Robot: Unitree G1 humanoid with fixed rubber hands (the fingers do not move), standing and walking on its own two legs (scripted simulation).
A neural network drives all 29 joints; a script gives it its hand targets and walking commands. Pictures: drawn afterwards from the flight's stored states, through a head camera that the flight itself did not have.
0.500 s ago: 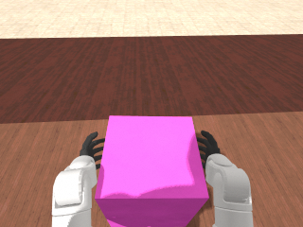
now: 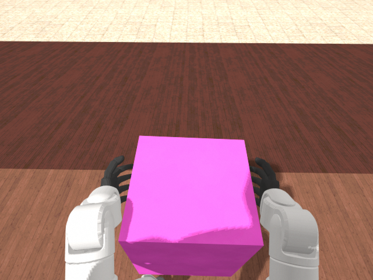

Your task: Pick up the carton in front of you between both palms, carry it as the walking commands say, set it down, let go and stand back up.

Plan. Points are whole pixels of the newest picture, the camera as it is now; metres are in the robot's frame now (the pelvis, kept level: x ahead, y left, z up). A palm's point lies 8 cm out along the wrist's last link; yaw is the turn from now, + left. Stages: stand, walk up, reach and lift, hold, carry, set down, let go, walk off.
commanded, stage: carry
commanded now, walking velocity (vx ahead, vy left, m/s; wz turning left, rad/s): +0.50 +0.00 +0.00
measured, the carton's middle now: (188, 211) +0.27 +0.01 +0.02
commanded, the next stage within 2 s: none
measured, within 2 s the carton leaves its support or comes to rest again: neither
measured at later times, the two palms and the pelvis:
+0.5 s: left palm (142, 87) +0.61 +0.15 +0.09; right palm (246, 88) +0.60 -0.15 +0.10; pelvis +0.35 +0.01 +0.00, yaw -2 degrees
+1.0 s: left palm (158, 38) +0.90 +0.14 +0.11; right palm (239, 38) +0.89 -0.16 +0.11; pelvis +0.58 -0.01 +0.00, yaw -1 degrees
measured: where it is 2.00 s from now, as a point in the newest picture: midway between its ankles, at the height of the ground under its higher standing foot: (191, 221)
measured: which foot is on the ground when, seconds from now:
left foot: up 0.00-0.06, down 0.08-0.60, up 0.62-0.86, down 0.88-1.00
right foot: down 0.00-0.10, up 0.12-0.56, down 0.58-1.00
